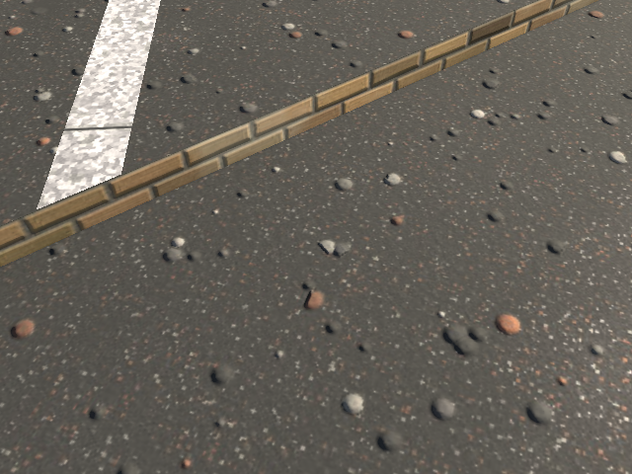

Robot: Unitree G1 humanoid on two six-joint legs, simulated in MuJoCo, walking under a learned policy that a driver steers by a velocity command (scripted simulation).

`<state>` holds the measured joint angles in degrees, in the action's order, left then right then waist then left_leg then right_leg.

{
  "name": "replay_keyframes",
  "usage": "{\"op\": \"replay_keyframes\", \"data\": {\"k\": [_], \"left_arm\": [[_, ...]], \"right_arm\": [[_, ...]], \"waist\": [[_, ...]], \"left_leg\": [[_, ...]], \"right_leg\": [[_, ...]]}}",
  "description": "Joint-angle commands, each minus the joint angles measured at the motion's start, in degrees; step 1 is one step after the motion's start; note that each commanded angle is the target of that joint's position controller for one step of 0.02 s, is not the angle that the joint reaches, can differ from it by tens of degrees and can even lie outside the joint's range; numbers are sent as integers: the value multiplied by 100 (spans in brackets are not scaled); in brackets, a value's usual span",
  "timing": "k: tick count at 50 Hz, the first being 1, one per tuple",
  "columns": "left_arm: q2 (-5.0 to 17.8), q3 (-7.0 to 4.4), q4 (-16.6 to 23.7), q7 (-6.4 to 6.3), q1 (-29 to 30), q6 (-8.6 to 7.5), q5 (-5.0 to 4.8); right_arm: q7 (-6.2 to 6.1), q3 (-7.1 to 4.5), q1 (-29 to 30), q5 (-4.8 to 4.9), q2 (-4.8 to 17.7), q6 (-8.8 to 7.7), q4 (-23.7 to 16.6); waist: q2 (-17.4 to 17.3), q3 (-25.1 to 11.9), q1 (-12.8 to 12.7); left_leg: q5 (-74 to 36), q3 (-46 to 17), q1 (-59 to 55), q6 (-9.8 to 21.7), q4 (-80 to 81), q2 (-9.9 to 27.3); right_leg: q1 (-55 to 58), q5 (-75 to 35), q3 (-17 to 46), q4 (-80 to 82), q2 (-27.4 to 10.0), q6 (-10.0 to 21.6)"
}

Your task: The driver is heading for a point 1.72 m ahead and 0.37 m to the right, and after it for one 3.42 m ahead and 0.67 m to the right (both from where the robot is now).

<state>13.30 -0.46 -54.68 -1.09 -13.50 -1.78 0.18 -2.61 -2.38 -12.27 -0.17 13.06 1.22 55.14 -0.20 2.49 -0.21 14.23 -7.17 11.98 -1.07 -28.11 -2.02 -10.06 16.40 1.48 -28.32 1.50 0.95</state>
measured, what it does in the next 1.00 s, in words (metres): walks ahead: right foot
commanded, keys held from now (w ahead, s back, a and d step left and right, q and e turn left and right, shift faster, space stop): no key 0.10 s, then w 0.90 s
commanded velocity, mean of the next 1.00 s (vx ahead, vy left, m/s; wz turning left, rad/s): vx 0.33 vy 0.00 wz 0.00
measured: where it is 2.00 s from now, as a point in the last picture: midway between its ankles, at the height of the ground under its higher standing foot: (336, 334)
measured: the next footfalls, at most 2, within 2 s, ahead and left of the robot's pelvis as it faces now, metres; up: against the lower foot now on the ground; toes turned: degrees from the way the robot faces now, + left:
right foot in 0.86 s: +0.45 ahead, -0.09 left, +0.00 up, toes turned -2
left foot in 1.40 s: +0.75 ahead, +0.14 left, +0.00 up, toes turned -4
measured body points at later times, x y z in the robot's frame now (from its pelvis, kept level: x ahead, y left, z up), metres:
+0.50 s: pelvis +0.08 +0.04 +0.01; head +0.09 +0.06 +0.46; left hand +0.14 +0.32 -0.14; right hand +0.08 -0.22 -0.13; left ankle +0.04 +0.13 -0.74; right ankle +0.03 -0.10 -0.66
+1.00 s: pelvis +0.35 -0.01 +0.00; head +0.38 -0.02 +0.45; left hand +0.47 +0.25 -0.12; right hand +0.38 -0.28 -0.14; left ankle +0.24 +0.13 -0.64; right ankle +0.41 -0.09 -0.74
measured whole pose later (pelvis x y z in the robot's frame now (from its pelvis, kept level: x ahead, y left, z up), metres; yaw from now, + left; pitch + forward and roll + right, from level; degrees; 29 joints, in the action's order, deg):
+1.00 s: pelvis +0.35 -0.01 +0.00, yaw +0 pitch +0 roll -1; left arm 14.9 -2.4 -51.4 2.4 -9.4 -5.7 0.1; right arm -0.4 -1.8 -18.2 1.5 15.0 -5.7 55.3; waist -1.6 2.7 0.3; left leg 19.2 -2.6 21.9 2.7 -68.9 2.8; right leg -18.0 7.5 -3.8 -24.8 3.4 4.4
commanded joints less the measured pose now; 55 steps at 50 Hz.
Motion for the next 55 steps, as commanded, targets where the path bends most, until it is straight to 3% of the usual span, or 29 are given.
{"op": "replay_keyframes", "data": {"k": [1, 5, 6, 8, 10, 12, 15, 18, 19, 20, 21, 22, 24, 26, 29, 32, 35, 38, 40, 42, 43, 44, 45, 46, 47, 48, 49, 51, 55], "left_arm": [[621, -112, 117, -18, -126, -51, -4], [606, -95, 1, -22, -171, -45, -7], [561, -81, -78, -28, -269, -36, -5], [852, -173, -100, -68, -305, 1, -77], [1188, -278, -128, -91, -577, -38, -131], [1250, -333, -92, -96, -542, -130, -114], [1139, -332, 31, -46, -294, -169, -207], [1052, -297, 117, -12, -97, -110, -228], [747, -197, 179, 21, 22, -143, -179], [284, -65, 353, 64, 66, -224, -71], [460, -129, 511, 52, 111, -322, -222], [761, -189, 529, 70, 164, -395, -338], [826, -237, 432, 131, 154, -478, -270], [826, -284, 457, 189, 314, -477, -149], [552, -229, 612, 238, 680, -410, -100], [366, -129, 948, 241, 1488, -401, -117], [401, -99, 1134, 292, 1958, -404, -166], [550, -133, 1281, 374, 2087, -436, -186], [774, -234, 1220, 395, 1697, -455, -176], [1155, -462, 797, 333, 196, -412, -197], [1489, -559, 572, 273, -839, -374, -137], [1860, -631, 393, 316, -1276, -357, -59], [1258, -475, 391, 326, -1078, -369, -93], [1047, -407, 481, 308, -468, -402, -99], [920, -364, 596, 311, 44, -437, -65], [788, -327, 626, 338, 314, -471, -6], [662, -288, 604, 353, 421, -502, 54], [613, -275, 497, 374, 349, -521, 14], [929, -343, 306, 237, -59, -513, -5]], "right_arm": [[-26, -108, -73, 2, 601, -56, -89], [-34, -91, -112, 6, 585, -59, 73], [-35, -67, -212, 5, 504, -56, 160], [-39, -74, -174, 64, 521, -79, 180], [24, -43, 152, 100, 464, -252, -4], [119, -38, 366, 145, 474, -450, -109], [234, -50, 222, 199, 481, -622, -76], [262, -152, -896, 159, 459, -639, 472], [243, -199, -1417, 166, 574, -626, 585], [199, -292, -2042, 168, 1103, -614, 621], [294, -303, -2176, 65, 1333, -687, 691], [331, -188, -1555, 67, 989, -772, 493], [384, -85, -927, 58, 747, -822, 228], [380, 1, -1010, 34, 542, -752, 221], [277, 10, -1408, 12, 648, -667, 318], [183, 5, -1451, 2, 812, -626, 269], [152, -16, -1707, 58, 874, -634, 335], [133, -67, -1680, 121, 915, -602, 360], [127, -125, -1523, 82, 1038, -536, 292], [133, -125, -1383, -6, 1026, -418, 199], [141, -37, -1448, -91, 851, -408, 53], [246, 221, -2357, -49, -146, -543, 52], [276, 105, -1978, 119, 428, -717, 121], [288, -17, -1275, 291, 841, -825, -139], [243, -23, -887, 294, 897, -876, -240], [197, -70, -721, 221, 870, -858, -261], [180, -92, -847, 164, 783, -788, -244], [171, -75, -992, 130, 528, -652, -231], [150, -106, -124, 36, 592, -572, -598]], "waist": [[31, -51, -4], [37, -30, -6], [88, -161, -2], [443, 113, -64], [980, 485, -217], [912, 793, -235], [733, 584, -54], [482, 82, 440], [-31, -66, 657], [-1484, -399, 763], [-1641, -228, 692], [-810, 314, 432], [-475, 447, 210], [-485, 353, 201], [-451, 291, 293], [-394, 470, 441], [-469, 632, 521], [-467, 628, 328], [-579, 208, 10], [-675, -807, -750], [-178, -1592, -1059], [1587, -2603, -519], [1157, -2310, -700], [910, -1202, -566], [274, -761, -376], [83, -447, -187], [237, -428, 28], [360, -318, 179], [243, 86, 61]], "left_leg": [[-935, -115, -201, 125, 364, 177], [-928, -84, -195, 111, 391, 173], [-416, 16, -247, 115, 384, 90], [1239, 410, 280, 180, -113, -235], [1295, 693, 1180, 216, -1081, -179], [1138, 515, 1652, 289, -1776, 303], [1167, 649, 1279, 427, -912, 455], [-236, 1111, -1108, 296, 229, -53], [134, 333, -1771, 433, 570, 437], [839, -1719, -2428, 969, 1390, 1706], [1859, -3427, -2180, 1716, 1980, 2464], [2234, -3135, -1867, 1697, 2018, 2425], [1194, -1903, -1662, 1256, 2066, 1873], [-317, -973, -1589, 1021, 2078, 1508], [-1735, -335, -1484, 1124, 2104, 1331], [-1780, 43, -980, 1108, 2303, 1173], [-1605, 165, -907, 1129, 2465, 1269], [-2121, 230, -1486, 1038, 2231, 1551], [-3675, 320, -1885, 907, 1603, 1631], [-5228, 579, -1653, 694, -254, 1331], [-3673, 670, -321, 558, -1992, 1061], [872, 557, 1858, 186, -4202, -172], [1691, -162, 2497, 313, -4967, -48], [1288, -8, 2932, 416, -5107, 262], [712, 103, 2675, 450, -4829, 590], [388, 194, 2406, 425, -4475, 789], [189, 150, 2010, 426, -4252, 962], [126, 229, 1780, 371, -3888, 1043], [-735, 343, 2533, 130, -2729, 1174]], "right_leg": [[-327, -503, 305, 661, -298, 99], [-313, -518, 305, 696, -293, 115], [-262, 98, 294, 787, -260, 134], [-389, 2066, 676, 1077, -406, 416], [-276, 3339, 2087, 1877, -1423, 1032], [-318, 2823, 2798, 2179, -2030, 1402], [-80, 1716, 2001, 1965, -1703, 1105], [-1158, 989, 921, 1096, -916, 761], [-1688, 634, 509, 52, -586, 538], [-2565, 911, -221, -1965, -40, 140], [-3335, 1672, 144, -3167, 145, 164], [-3792, 1249, 456, -3749, -300, 283], [-3820, 124, 365, -3657, -663, 387], [-3573, -496, 186, -3231, -829, 287], [-3536, -957, -126, -2661, -786, 9], [-3091, -1590, -330, -1360, -612, -127], [-2639, -2015, -421, -580, -439, -79], [-2549, -1921, -249, -174, -422, 156], [-1934, -1559, -329, -171, -228, 343], [-7, -1358, -545, -211, 75, 625], [1839, -1125, 581, -392, -895, 968], [3712, 485, 3636, 441, -2361, 2024], [3392, 1112, 4403, 1272, -2271, 1865], [2451, 772, 3441, 1367, -2110, 1567], [1489, 25, 2658, 1507, -1911, 1419], [731, -704, 2038, 1635, -1689, 1324], [303, -1007, 1601, 1784, -1479, 1250], [-118, -1183, 1202, 2060, -1335, 1313], [-198, -1294, 839, 2395, -1333, 1389]]}}
Velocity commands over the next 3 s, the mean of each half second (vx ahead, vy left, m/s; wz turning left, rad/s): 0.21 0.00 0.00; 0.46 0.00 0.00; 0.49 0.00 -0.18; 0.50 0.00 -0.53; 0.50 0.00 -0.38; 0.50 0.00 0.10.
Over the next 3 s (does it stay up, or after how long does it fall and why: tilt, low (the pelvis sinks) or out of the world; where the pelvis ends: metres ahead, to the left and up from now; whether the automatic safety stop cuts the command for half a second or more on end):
stays up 1.36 -0.34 -0.01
